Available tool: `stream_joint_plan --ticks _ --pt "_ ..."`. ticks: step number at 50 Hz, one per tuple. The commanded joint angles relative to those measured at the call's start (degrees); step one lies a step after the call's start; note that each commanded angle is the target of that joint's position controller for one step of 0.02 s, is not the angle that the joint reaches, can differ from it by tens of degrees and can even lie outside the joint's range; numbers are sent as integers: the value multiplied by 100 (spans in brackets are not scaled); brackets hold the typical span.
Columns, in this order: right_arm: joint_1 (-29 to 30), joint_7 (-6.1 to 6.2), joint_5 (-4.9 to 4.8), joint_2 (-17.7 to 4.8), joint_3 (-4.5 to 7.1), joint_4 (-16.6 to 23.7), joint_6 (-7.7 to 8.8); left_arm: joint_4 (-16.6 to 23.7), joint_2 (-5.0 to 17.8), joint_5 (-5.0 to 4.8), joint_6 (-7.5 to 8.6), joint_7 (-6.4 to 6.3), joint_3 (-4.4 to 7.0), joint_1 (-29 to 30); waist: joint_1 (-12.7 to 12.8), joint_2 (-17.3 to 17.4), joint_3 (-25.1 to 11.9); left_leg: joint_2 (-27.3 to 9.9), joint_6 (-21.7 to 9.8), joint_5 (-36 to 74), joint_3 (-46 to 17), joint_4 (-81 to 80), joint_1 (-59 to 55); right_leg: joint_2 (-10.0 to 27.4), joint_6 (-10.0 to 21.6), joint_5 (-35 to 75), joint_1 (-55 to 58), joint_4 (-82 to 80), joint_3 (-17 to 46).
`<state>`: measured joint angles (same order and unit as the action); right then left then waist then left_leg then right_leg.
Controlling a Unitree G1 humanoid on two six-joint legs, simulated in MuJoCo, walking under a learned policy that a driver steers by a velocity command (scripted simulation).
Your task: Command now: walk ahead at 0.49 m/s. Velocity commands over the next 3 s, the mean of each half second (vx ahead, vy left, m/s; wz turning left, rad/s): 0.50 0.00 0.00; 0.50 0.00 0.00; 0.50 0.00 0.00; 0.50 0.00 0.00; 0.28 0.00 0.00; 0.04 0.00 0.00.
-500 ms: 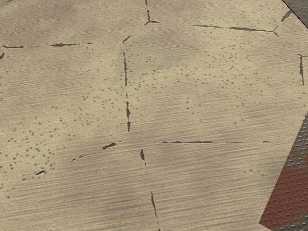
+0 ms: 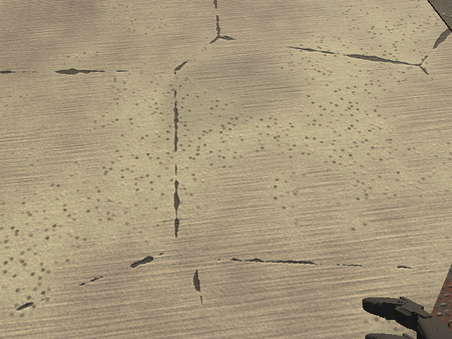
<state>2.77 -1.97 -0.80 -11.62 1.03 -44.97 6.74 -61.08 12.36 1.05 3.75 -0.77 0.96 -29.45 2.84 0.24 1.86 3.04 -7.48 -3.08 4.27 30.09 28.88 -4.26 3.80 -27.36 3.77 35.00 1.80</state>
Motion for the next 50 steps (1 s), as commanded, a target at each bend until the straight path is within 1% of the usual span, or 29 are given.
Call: stream_joint_plan --ticks 1,2,3,4,5,6,8,10,12,16,18,20,22,23,24,25,26,27,28,29,30,31,32,33,35,38,42,47,50 --pt "-2675 87 87 -997 365 -580 -59 437 383 -159 360 210 -25 -222 -1077 825 -2118 -2393 -1622 -1364 -4754 -1207 -5266 118 32 -324 -4251 4822 882" --pt "-1946 100 33 -812 300 -460 -31 730 732 -336 441 212 80 485 -839 615 -971 -2197 -1296 -1261 -3733 -1521 -4120 453 96 258 -4534 4632 692" --pt "-1428 49 37 -646 238 -362 13 849 795 -344 460 154 109 895 -600 -60 -504 -1978 -1094 -675 -3030 -1785 -3097 725 84 750 -4266 4353 520" --pt "-1240 -6 92 -494 177 -346 44 853 779 -289 413 99 167 962 -383 -273 -299 -1758 -956 -184 -2530 -1936 -2424 882 37 997 -4009 4092 422" --pt "-1201 -31 141 -411 134 -398 55 850 634 -254 332 74 176 771 -159 -139 -300 -1558 -866 -40 -2130 -2108 -1995 1043 0 1128 -3653 3899 430" --pt "-1263 -57 118 -414 128 -479 54 840 449 -240 259 52 158 626 -63 53 -253 -1470 -852 -10 -1916 -2236 -1723 1110 -50 1156 -3498 3665 381" --pt "-1475 -34 91 -584 151 -632 73 948 379 -193 160 4 161 766 -20 195 -53 -1368 -863 161 -1529 -2414 -1297 1245 -189 1275 -3563 3189 243" --pt "-1689 53 112 -838 206 -720 64 1187 449 -124 139 -37 175 1323 -128 225 77 -1333 -854 245 -1344 -2507 -1228 1338 -340 1808 -3905 2537 152" --pt "-1934 131 83 -950 233 -776 24 1356 438 -109 152 -35 165 1855 -301 199 87 -1261 -723 335 -1193 -2479 -1414 1329 -377 2503 -4075 1671 91" --pt "-2404 171 -10 -1095 255 -923 -36 1557 378 -171 191 32 123 2700 -622 265 66 -1185 -473 276 -935 -2309 -1814 1027 -398 3248 -3736 253 -128" --pt "-2597 168 -39 -1110 260 -1017 -73 1679 419 -216 203 95 113 3042 -741 314 131 -1354 -466 106 -1029 -2162 -2193 971 -375 3120 -3783 -76 -129" --pt "-2675 178 -47 -1125 275 -1081 -121 1808 497 -233 238 170 124 3248 -738 347 181 -1578 -414 54 -1158 -1942 -2608 933 -249 2763 -3838 -354 -86" --pt "-2594 198 -50 -1205 311 -1093 -181 1827 643 -231 289 229 175 3069 -544 423 93 -1736 -313 343 -1250 -1620 -2850 845 -81 2342 -3481 -595 -127" --pt "-2467 205 -47 -1230 314 -1066 -213 1735 760 -218 308 234 242 2688 -289 444 -95 -1654 -217 1008 -1158 -1202 -2843 705 23 2216 -2915 -736 -253" --pt "-2400 205 -12 -1111 268 -1028 -238 1466 1009 -208 319 209 384 1838 89 337 -589 -1340 -75 1754 -908 -233 -2657 581 187 2193 -1811 -821 -325" --pt "-2365 210 93 -871 156 -860 -228 1222 1482 -149 325 163 530 667 501 -242 -1479 -947 152 944 -527 1563 -1657 1500 587 2322 -112 -743 690" --pt "-3031 157 58 -125 -59 -821 -93 1067 1966 -115 269 197 645 195 243 -1873 -2125 42 530 -2118 -277 3529 728 2701 1487 1431 1845 -1335 3232" --pt "-2871 142 -63 -705 59 -910 27 1094 1347 -136 277 218 487 233 359 -1397 -2094 -170 451 -2856 -1060 4399 1439 2702 1460 846 1799 -1774 3912" --pt "-2344 127 -169 -1097 166 -750 96 1216 1063 -150 292 213 389 775 258 -1000 -1280 -470 337 -2369 -1052 4541 1768 2519 1175 1135 1067 -1829 3067" --pt "-2052 162 -146 -1081 175 -690 93 1335 911 -135 288 221 329 1279 74 -532 -917 -763 346 -1820 -903 4333 1526 2277 1025 1752 296 -1942 2336" --pt "-1887 195 -52 -1009 203 -661 56 1375 760 -116 285 250 284 1574 -70 -323 -590 -923 388 -1487 -848 3972 1312 2045 952 2228 -347 -2134 1850" --pt "-1954 207 -13 -921 226 -658 -17 1356 651 -76 297 269 246 1674 -249 -419 -503 -1066 407 -1262 -871 3713 967 1877 873 2482 -738 -2306 1500" --pt "-1992 208 5 -811 225 -683 -82 1291 540 -66 311 304 221 1598 -295 -436 -416 -1078 409 -1155 -828 3567 733 1711 805 3000 -976 -2388 1201" --pt "-2123 212 -3 -653 210 -691 -142 1216 668 -76 320 295 254 1518 -403 -521 -451 -1071 457 -1062 -775 3433 695 1723 894 3075 -1037 -2493 1088" --pt "-1852 228 18 -674 230 -590 -209 1112 841 -82 334 243 309 1353 -390 -376 -264 -1117 552 -712 -766 3054 958 1734 975 3278 -1125 -2680 890" --pt "-1205 223 58 -639 245 -380 -224 981 885 -97 277 145 319 1080 -257 -307 -81 -1118 647 38 -736 2143 1359 1673 900 3338 -959 -2798 626" --pt "-429 163 27 -531 206 -168 -181 823 949 -141 239 78 318 742 -25 -353 89 -939 634 875 -555 942 1147 1526 729 3097 -848 -2889 291" --pt "340 24 -38 -535 165 128 -116 549 988 -181 135 43 343 302 183 -371 360 -799 519 613 -477 215 1293 1810 712 3098 -63 -2637 290" --pt "307 -69 -48 -645 193 205 -53 501 1081 -203 62 2 393 375 16 -462 274 -671 328 55 -389 -49 895 1971 604 3759 255 -2235 292"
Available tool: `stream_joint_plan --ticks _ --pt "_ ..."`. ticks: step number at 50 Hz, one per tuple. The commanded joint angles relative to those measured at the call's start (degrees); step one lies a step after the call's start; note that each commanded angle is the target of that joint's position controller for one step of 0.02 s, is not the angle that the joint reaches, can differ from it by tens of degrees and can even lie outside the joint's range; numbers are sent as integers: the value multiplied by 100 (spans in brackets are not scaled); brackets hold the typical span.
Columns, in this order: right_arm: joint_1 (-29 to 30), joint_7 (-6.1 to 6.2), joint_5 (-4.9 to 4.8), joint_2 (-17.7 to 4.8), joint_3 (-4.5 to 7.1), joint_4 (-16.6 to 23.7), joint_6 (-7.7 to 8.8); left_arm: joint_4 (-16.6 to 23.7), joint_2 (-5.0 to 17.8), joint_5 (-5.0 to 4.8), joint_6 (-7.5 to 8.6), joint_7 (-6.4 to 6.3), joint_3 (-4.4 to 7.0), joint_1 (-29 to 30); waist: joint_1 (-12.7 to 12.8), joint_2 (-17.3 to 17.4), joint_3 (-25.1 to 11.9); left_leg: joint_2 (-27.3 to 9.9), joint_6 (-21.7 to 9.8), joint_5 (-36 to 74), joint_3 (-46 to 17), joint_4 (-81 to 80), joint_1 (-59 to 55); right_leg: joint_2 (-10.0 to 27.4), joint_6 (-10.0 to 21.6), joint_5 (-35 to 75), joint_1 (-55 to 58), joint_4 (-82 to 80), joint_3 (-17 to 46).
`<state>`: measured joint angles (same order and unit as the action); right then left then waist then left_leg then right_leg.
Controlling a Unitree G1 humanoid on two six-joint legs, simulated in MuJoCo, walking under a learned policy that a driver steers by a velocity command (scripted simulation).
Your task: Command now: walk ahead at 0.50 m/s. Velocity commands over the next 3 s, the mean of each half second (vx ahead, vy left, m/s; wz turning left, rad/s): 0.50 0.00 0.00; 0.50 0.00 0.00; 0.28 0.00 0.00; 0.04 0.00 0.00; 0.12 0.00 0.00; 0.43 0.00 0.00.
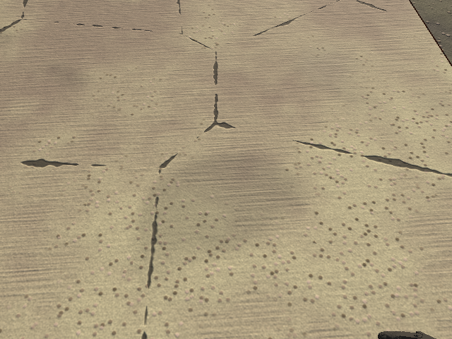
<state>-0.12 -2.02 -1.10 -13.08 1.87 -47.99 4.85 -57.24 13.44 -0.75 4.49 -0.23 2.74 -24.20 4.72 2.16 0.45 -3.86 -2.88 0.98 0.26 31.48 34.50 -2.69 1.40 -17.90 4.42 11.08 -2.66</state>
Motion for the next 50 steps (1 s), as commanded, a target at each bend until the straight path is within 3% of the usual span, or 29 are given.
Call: stream_joint_plan --ticks 1,2,3,4,5,6,7,8,9,10,11,15,21,25,27,29,30,31,32,33,34,35,36,37,38,40,42,45,50 --pt "326 -66 -14 -609 161 451 151 140 1031 -21 -31 -57 232 -39 -346 -743 231 170 -215 -512 135 -239 -195 1783 784 3597 178 453 686" --pt "-241 -48 -1 -764 255 289 156 169 1047 -17 -59 -58 234 97 -674 -789 -122 382 -332 -517 317 -328 -1062 1628 688 4557 74 1084 535" --pt "-1268 -5 7 -1046 405 -37 149 225 922 19 -79 -57 183 178 -1113 -687 -736 379 -518 -346 271 -285 -2505 1316 520 4730 -447 2232 316" --pt "-2369 64 84 -1521 526 -249 125 384 742 134 -60 -61 91 117 -1398 118 -1632 -840 -916 -265 -1184 -195 -4361 889 308 2746 -1823 4192 46" --pt "-2531 15 109 -1699 535 -344 105 336 -57 61 81 21 -118 -619 -946 1589 -2330 -1936 -1781 -1407 -3902 -1016 -5955 -127 31 -1359 -3948 5910 441" --pt "-2334 12 47 -1161 394 -299 115 301 596 -86 211 42 24 -194 -1122 925 -1907 -1742 -1525 -1950 -3955 -1355 -5617 189 149 -1469 -4572 6550 1073" --pt "-1821 32 28 -937 325 -200 129 491 870 -191 285 51 103 358 -1021 642 -1091 -1574 -1263 -1651 -3065 -1470 -4790 474 237 -929 -4852 6541 911" --pt "-1343 25 55 -822 276 -102 137 545 847 -163 290 4 111 634 -809 89 -684 -1371 -1131 -1029 -2415 -1636 -3894 784 221 -354 -4571 6264 750" --pt "-1090 -2 110 -638 224 -76 145 563 796 -57 242 -40 161 784 -642 -92 -347 -1122 -1029 -579 -1920 -1835 -3197 945 208 -30 -4317 5958 689" --pt "-1033 -9 171 -611 210 -111 165 553 653 -40 168 -43 163 582 -442 192 -356 -1057 -1055 -387 -1676 -1996 -2809 1086 187 161 -3938 5779 743" --pt "-1062 -22 158 -563 205 -158 180 519 529 -31 98 -47 156 470 -378 199 -306 -968 -1082 -262 -1498 -2140 -2602 1130 152 206 -3763 5611 730" --pt "-1444 94 136 -824 262 -371 189 729 494 28 -21 -80 193 1038 -403 47 43 -889 -1122 219 -977 -2447 -2476 1213 -37 930 -4312 4701 619" --pt "-1992 213 67 -897 249 -585 102 1063 326 21 36 18 128 2196 -743 80 249 -654 -844 173 -440 -2531 -2823 967 -78 2395 -4342 2816 373" --pt "-2398 225 33 -945 269 -802 21 1300 331 -33 79 136 75 2847 -956 88 449 -889 -847 141 -446 -2312 -3504 823 -23 2199 -4481 2177 294" --pt "-2460 250 19 -989 298 -876 -37 1418 374 -49 119 212 67 3012 -932 138 488 -1071 -805 377 -501 -2083 -3854 777 87 1849 -4495 1971 301" --pt "-2353 272 5 -1064 335 -883 -83 1415 508 -57 155 259 107 2805 -734 245 343 -1158 -702 1061 -498 -1749 -4022 644 241 1453 -4018 1806 216" --pt "-2216 277 1 -1120 351 -853 -103 1329 643 -46 168 257 173 2440 -502 328 103 -1096 -630 1968 -416 -1349 -3998 462 341 1332 -3384 1740 63" --pt "-2081 276 3 -1066 329 -819 -131 1081 840 -27 169 232 294 1648 -88 286 -357 -843 -501 2731 -206 -467 -3799 267 492 1437 -2283 1618 -93" --pt "-2033 274 59 -897 252 -714 -130 786 1190 22 166 182 430 547 321 36 -1122 -535 -310 2128 21 952 -2853 737 786 1639 -536 1841 418" --pt "-2668 215 97 -256 53 -636 -21 628 1778 110 131 152 576 -219 200 -1292 -2038 418 136 -439 282 3321 -438 2251 1697 901 1842 1581 2960" --pt "-2615 175 32 -359 59 -729 131 606 1369 61 114 165 435 -249 218 -1569 -2395 668 104 -3324 -562 4254 401 2602 1882 448 2062 725 4452" --pt "-2088 148 -130 -878 203 -580 220 682 1049 19 122 159 325 269 152 -1247 -1505 288 -20 -3095 -681 4633 921 2391 1548 217 1343 635 3673" --pt "-1699 164 -166 -920 210 -477 247 815 851 25 119 151 257 792 -8 -856 -913 -38 -78 -2549 -501 4441 882 2168 1344 475 425 495 2862" --pt "-1504 205 -94 -856 237 -454 218 855 677 62 126 177 199 1161 -186 -536 -470 -243 -62 -2137 -396 4043 648 1929 1235 850 -439 263 2296" --pt "-1584 239 -33 -779 277 -480 137 862 542 112 154 197 153 1343 -401 -615 -292 -423 -60 -1854 -436 3699 264 1724 1120 1075 -997 61 1899" --pt "-1807 260 -2 -508 261 -553 -16 774 539 116 188 219 152 1318 -576 -683 -202 -488 -5 -1623 -388 3390 -136 1569 1151 1321 -1503 -232 1518" --pt "-1602 284 28 -501 280 -468 -80 663 721 116 216 166 194 1122 -602 -613 -37 -529 92 -1226 -358 2980 117 1550 1231 1630 -1581 -411 1268" --pt "-972 273 86 -522 304 -262 -73 532 815 100 181 62 209 817 -467 -528 121 -526 216 -335 -345 2014 605 1508 1166 1876 -1318 -504 1021" --pt "-25 173 41 -373 227 -4 -18 327 882 23 135 -9 210 360 -172 -543 319 -262 234 577 -99 564 402 1382 985 1744 -1034 -541 625"
Over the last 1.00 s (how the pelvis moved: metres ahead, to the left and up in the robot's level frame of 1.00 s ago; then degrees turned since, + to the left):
0.53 -0.06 0.02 1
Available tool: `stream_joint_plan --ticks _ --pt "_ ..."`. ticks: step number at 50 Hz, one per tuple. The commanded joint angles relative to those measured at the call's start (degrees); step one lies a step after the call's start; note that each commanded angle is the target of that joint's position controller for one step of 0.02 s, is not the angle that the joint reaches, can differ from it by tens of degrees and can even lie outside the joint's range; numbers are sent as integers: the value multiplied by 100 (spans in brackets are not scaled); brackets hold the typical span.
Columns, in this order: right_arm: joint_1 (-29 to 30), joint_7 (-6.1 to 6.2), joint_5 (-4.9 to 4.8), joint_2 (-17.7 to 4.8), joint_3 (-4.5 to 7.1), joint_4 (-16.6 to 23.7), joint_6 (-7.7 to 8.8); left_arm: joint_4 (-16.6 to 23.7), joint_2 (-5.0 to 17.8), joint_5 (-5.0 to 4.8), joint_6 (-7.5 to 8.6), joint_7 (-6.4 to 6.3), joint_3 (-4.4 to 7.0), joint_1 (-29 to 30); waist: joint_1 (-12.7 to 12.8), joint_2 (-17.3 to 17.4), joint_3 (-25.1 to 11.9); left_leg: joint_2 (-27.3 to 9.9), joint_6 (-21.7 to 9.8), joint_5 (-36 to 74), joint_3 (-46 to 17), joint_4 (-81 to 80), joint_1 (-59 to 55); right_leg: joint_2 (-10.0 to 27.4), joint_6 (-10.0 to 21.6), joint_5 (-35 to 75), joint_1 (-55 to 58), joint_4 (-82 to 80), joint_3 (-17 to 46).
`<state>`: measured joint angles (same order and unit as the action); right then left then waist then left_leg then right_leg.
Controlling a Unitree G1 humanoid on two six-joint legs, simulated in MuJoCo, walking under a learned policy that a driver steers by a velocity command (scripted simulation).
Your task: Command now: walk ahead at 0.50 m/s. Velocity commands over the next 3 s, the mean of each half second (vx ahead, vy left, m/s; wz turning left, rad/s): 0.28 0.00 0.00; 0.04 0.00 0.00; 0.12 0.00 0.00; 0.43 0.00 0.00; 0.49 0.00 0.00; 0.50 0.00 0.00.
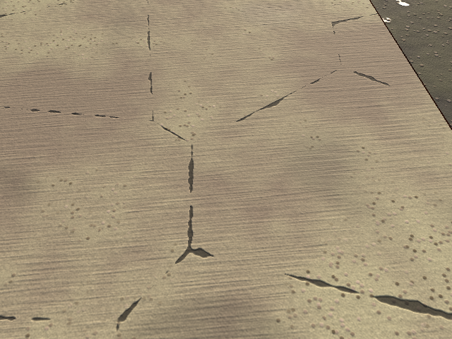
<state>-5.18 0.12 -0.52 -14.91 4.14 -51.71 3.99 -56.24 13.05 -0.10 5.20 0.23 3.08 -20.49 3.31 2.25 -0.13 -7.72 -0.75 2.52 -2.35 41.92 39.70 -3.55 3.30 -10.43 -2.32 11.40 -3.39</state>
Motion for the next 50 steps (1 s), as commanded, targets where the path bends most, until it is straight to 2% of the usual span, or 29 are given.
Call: stream_joint_plan --ticks 1,4,6,7,8,9,10,11,12,13,14,15,16,17,18,21,23,25,27,28,29,30,31,32,33,34,39,50 --pt "639 -66 -30 -188 -15 421 75 167 931 -54 47 -59 182 -119 23 -547 428 158 14 403 179 -647 -96 1517 796 985 -201 -533 690" --pt "1018 -166 -63 -219 -47 601 118 6 967 -78 -36 -79 214 -346 104 -557 562 218 -86 57 163 -1024 47 1761 775 1129 378 -268 714" --pt "943 -223 -22 -297 -31 634 170 -28 988 -64 -111 -114 232 -236 -41 -627 504 369 -218 -268 227 -1286 -307 1796 629 2207 568 201 656" --pt "667 -232 1 -408 15 570 193 -24 1040 -56 -146 -128 248 -153 -198 -737 287 513 -295 -374 308 -1352 -780 1764 527 2997 631 555 633" --pt "96 -224 42 -560 95 396 218 8 1065 -70 -179 -142 249 6 -515 -789 -75 728 -404 -181 467 -1515 -1593 1586 378 3891 597 1181 516" --pt "-670 -200 96 -834 208 138 240 40 953 -55 -193 -142 203 0 -822 -633 -595 713 -554 731 482 -1626 -2764 1223 151 3949 283 2155 319" --pt "-1472 -151 237 -1298 293 -25 241 186 688 97 -166 -135 95 -211 -885 203 -1529 -488 -985 2978 -697 -1095 -4735 775 -136 1767 -1073 3910 136" --pt "-1617 -168 173 -1411 272 -112 171 -20 30 63 -92 -70 -110 -1126 -572 1514 -2458 -1818 -2056 3739 -2629 -1292 -6358 -125 -455 -2824 -2796 5841 400" --pt "-1667 -182 74 -1010 176 -66 113 -145 635 -73 -41 -55 44 -891 -816 731 -2580 -1544 -1898 3002 -2647 -1564 -5915 52 -424 -2922 -2923 6396 1222" --pt "-1100 -159 35 -843 112 14 102 50 818 -198 -40 -73 106 -283 -714 563 -1692 -1316 -1647 2655 -1863 -1722 -5148 324 -387 -2590 -3339 6386 1019" --pt "-571 -140 52 -654 34 103 96 119 786 -164 -88 -131 104 68 -543 142 -1131 -1039 -1460 2417 -1366 -1954 -4282 613 -422 -2167 -3279 6059 781" --pt "-251 -129 92 -465 -26 132 101 137 754 -82 -171 -193 144 201 -381 38 -798 -890 -1378 2215 -1071 -2173 -3502 804 -453 -1831 -2981 5691 750" --pt "-101 -129 164 -348 -68 99 103 122 640 -45 -271 -223 145 97 -187 170 -713 -741 -1305 2092 -838 -2367 -2891 943 -459 -1594 -2418 5364 773" --pt "-11 -135 223 -286 -91 55 104 76 474 -28 -351 -240 127 -31 -78 277 -680 -639 -1310 2052 -639 -2501 -2498 933 -471 -1453 -2028 5071 717" --pt "47 -126 256 -323 -92 18 110 59 339 -24 -402 -263 103 -106 6 341 -654 -560 -1333 2092 -441 -2579 -2271 921 -487 -1370 -1809 4662 655" --pt "114 -45 235 -507 -63 -57 74 116 343 16 -496 -318 80 165 -14 417 -730 -452 -1312 1616 -201 -2685 -2131 872 -514 -868 -1423 3479 549" --pt "42 2 186 -583 -60 -120 -3 124 457 16 -570 -314 105 352 -100 384 -733 -469 -1254 390 -293 -2843 -2113 843 -511 -470 -1216 3051 511" --pt "54 33 149 -537 -89 -170 -81 121 477 22 -613 -301 119 536 -128 335 -489 -398 -1123 -1142 -381 -2960 -1946 808 -459 -238 -1032 2565 456" --pt "34 48 83 -402 -146 -236 -138 89 456 97 -598 -286 120 639 -76 232 -177 -167 -822 -2382 -385 -2908 -1749 732 -345 142 -702 1752 360" --pt "-156 45 86 -300 -183 -324 -150 103 525 150 -583 -285 120 679 -105 76 -37 -28 -594 -2720 -382 -2830 -1728 887 -271 446 -602 1375 531" --pt "-269 45 119 -273 -191 -354 -154 125 692 157 -555 -294 128 669 -227 -166 69 182 -402 -2710 -260 -2536 -1717 1139 -163 783 -596 1210 764" --pt "-630 52 113 -266 -160 -378 -170 42 1054 44 -544 -295 216 815 -602 -882 142 571 -268 -2426 87 -2505 -1861 1088 -32 253 -921 1309 737" --pt "-475 90 144 -323 -160 -403 -207 -5 754 9 -508 -252 185 829 -423 -869 163 667 -172 -2076 288 -2250 -2384 965 -75 -446 -1409 1098 716" --pt "-397 112 118 -339 -147 -394 -240 -51 561 51 -468 -236 133 855 -424 -843 159 655 -172 -1833 321 -2111 -2614 928 -172 -580 -1565 975 704" --pt "-384 136 101 -272 -159 -416 -269 -57 556 79 -436 -228 126 969 -453 -830 128 616 -204 -1602 315 -2032 -2743 893 -260 -325 -1581 968 676" --pt "-394 144 113 -305 -149 -445 -290 -63 527 71 -401 -220 117 1010 -435 -777 86 619 -222 -1396 322 -1977 -2745 868 -297 -41 -1457 1022 648" --pt "-348 121 81 -299 -136 -546 -303 -245 546 23 -363 -241 102 852 -348 -469 -181 556 -236 -656 316 -1832 -2900 805 -246 822 -1015 1294 551" --pt "-445 166 59 -337 -127 -814 -388 -448 489 17 -449 -264 63 856 -331 -225 -73 522 -169 -364 312 -1759 -3005 693 -234 977 -888 1337 433"
Over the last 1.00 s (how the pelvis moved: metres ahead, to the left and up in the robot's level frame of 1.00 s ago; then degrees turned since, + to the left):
0.54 -0.02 0.01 0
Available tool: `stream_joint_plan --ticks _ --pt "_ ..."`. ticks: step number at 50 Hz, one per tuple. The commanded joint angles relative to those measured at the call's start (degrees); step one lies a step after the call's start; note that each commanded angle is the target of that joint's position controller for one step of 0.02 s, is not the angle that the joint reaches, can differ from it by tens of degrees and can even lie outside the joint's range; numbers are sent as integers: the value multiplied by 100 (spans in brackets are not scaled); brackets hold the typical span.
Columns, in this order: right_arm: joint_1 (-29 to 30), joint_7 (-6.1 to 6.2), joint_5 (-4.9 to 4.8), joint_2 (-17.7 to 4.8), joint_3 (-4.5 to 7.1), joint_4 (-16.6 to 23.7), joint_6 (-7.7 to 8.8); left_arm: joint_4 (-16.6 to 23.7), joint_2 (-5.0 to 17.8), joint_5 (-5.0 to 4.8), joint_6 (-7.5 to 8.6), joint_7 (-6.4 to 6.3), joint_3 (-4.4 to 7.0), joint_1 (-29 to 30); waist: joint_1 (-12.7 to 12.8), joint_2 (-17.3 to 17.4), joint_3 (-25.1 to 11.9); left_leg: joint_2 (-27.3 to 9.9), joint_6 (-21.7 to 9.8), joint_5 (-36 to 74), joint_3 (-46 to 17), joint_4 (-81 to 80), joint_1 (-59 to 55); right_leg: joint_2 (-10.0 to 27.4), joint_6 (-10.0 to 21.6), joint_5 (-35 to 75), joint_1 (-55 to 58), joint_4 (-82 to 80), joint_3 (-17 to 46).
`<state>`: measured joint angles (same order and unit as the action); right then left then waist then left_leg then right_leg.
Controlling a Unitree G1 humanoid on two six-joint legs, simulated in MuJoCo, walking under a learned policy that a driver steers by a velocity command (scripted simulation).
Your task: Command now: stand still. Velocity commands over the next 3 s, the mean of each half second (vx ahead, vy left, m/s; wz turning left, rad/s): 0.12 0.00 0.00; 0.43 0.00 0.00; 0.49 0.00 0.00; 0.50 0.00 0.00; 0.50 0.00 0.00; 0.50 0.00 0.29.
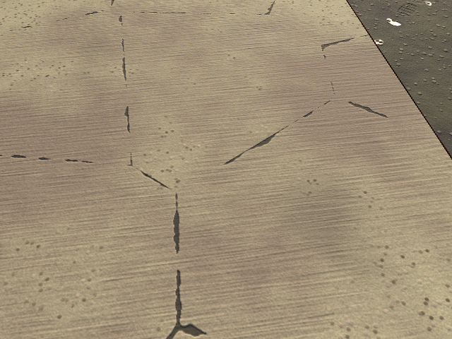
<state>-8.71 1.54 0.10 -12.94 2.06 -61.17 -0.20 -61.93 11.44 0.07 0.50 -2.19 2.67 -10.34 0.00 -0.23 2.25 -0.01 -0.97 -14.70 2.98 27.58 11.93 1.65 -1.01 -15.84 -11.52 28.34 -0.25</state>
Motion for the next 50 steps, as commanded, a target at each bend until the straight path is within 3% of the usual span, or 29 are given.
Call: stream_joint_plan --ticks 1,11,12,14,16,18,20,22,24,25,26,27,28,29,30,32,34,38,41,44,46,47,48,49,50 --pt "-98 28 -3 -537 80 113 28 107 641 1 14 -24 102 -156 0 23 -292 -252 -143 1341 -224 -331 -224 164 194 1491 34 -366 111" --pt "-160 55 1 -509 65 -34 27 -18 584 8 -34 -42 77 -145 1 -8 -129 -263 -126 993 -246 -434 -145 102 155 1102 1 -474 54" --pt "-279 58 0 -465 57 -106 21 -94 526 5 -43 -44 65 -267 3 12 -250 -215 -145 361 -205 -479 -187 29 164 528 42 -473 -30" --pt "-355 79 -83 -671 143 -124 -5 -93 584 -62 -50 -60 99 -278 -42 185 43 -244 -354 -1842 -370 -591 79 -198 285 -1275 -422 -132 -249" --pt "-603 82 -137 -850 210 -107 68 71 514 -73 54 -56 85 -67 -175 536 467 -864 -731 -3181 -1281 -1117 204 -213 369 -1755 -1194 438 -312" --pt "-975 62 -156 -1086 311 -185 197 201 326 -104 215 25 53 104 -273 1045 567 -1833 -1275 -3550 -2711 -1816 109 -105 419 -1057 -1561 1566 -334" --pt "-786 38 -94 -1007 303 -59 325 266 383 -156 313 108 88 111 -149 909 584 -2092 -1385 -3097 -2981 -1919 167 166 578 -1343 -1790 2165 -39" --pt "-320 -3 -200 -958 298 137 378 224 401 -196 392 145 108 -123 130 788 504 -1749 -1044 -2365 -2213 -1742 381 236 703 -1286 -1186 1159 -87" --pt "-13 -44 -266 -918 300 239 329 -187 374 -139 419 144 181 -930 510 579 277 -997 -710 -1658 -1114 -1044 1222 -265 610 -26 615 -58 -622" --pt "14 -55 -244 -754 252 282 336 -359 474 -96 401 155 235 -1453 652 205 105 -720 -555 -1209 -712 -260 1604 -103 601 36 1254 -215 -276" --pt "96 -94 -135 -355 140 391 372 -443 866 -83 403 127 329 -2167 814 -1174 -206 -185 -181 -917 48 1839 2350 1076 944 -514 1941 -1043 1493" --pt "199 -75 -179 -268 134 621 464 -453 1299 -55 480 211 360 -2564 842 -1994 -190 277 -141 -1818 -90 3176 3501 2099 1729 -1326 2203 -1894 3746" --pt "319 -91 -277 -440 167 655 537 -355 981 -14 581 218 232 -2124 581 -1115 189 -165 -259 -1611 -603 4081 3993 2229 1794 -1730 1913 -1872 3847" --pt "266 -139 -324 -475 162 639 596 -206 760 -28 648 234 157 -1728 393 -696 357 -398 -385 -927 -720 4306 4268 2020 1577 -1629 1831 -1836 3267" --pt "173 -151 -283 -513 186 561 624 -83 727 -39 669 277 113 -1413 253 -459 361 -558 -421 -399 -633 4189 4173 1765 1361 -1084 1669 -1879 2661" --pt "208 -172 -177 -622 260 528 622 17 527 -13 633 297 22 -1240 137 -396 355 -734 -358 236 -558 3545 3696 1405 1082 385 1357 -1968 1677" --pt "336 -211 -141 -445 247 555 563 -30 518 23 584 239 -3 -1546 184 -503 274 -670 -206 562 -333 3071 3437 1176 1051 1444 1313 -1989 1073" --pt "1329 -262 -146 -173 127 939 508 37 757 29 529 111 27 -1716 354 -418 474 -444 -54 1366 -68 1497 3006 985 1033 1874 907 -2203 494" --pt "1819 -342 -186 -210 79 1134 506 -14 815 -23 522 88 69 -1965 454 -500 636 -313 -111 1681 62 834 2686 1070 1067 1776 937 -2344 320" --pt "2061 -435 -205 -321 75 1323 551 -55 831 -82 481 83 124 -1999 365 -506 701 -300 -321 1532 -4 430 2648 1301 1018 2271 1477 -2126 217" --pt "1752 -464 -193 -543 165 1322 590 2 968 -76 440 76 184 -1826 74 -641 354 -91 -502 1219 108 316 2000 1384 908 3848 1792 -1563 107" --pt "1275 -447 -186 -722 259 1222 593 32 1049 -67 403 70 217 -1737 -201 -795 -22 114 -604 1064 245 371 1309 1369 840 4997 1863 -984 33" --pt "281 -408 -198 -955 402 932 577 75 1016 -48 356 71 206 -1624 -687 -810 -581 293 -758 1098 347 325 73 1155 698 5620 1611 107 -149" --pt "-786 -351 -167 -1228 521 666 544 193 939 0 351 88 157 -1517 -1120 -638 -1257 -331 -1020 1002 -375 544 -1763 943 527 4564 357 1632 -204" --pt "-1581 -315 -23 -1764 625 517 520 305 106 -15 463 188 -67 -2227 -754 936 -2382 -2016 -2023 -352 -3363 12 -3960 -159 129 880 -1925 4161 -138"
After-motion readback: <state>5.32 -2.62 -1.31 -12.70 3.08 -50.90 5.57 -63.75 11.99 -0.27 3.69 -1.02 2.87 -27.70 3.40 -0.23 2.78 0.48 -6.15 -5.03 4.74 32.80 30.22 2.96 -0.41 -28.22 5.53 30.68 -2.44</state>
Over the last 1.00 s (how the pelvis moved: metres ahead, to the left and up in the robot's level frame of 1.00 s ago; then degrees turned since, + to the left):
0.26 0.04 -0.01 0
